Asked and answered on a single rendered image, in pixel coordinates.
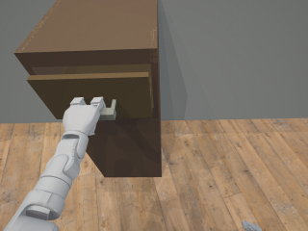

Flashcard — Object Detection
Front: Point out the cabinet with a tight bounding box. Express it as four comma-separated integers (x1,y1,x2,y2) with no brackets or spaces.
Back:
14,0,162,178

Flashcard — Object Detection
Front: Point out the left robot forearm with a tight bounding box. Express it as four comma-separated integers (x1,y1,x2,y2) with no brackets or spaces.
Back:
3,130,89,231

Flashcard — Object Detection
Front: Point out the right robot hand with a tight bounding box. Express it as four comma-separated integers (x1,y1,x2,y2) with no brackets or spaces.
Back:
242,220,262,231

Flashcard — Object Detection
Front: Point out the left robot hand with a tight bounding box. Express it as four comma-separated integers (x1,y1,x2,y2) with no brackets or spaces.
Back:
63,96,106,136

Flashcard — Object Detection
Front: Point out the handle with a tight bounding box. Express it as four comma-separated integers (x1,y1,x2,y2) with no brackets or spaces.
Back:
98,99,116,120

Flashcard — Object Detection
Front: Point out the drawer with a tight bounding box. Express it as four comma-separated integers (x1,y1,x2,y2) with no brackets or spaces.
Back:
27,64,153,119

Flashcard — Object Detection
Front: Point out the robot left upper arm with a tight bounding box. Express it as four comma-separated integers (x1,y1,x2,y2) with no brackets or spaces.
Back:
9,215,59,231

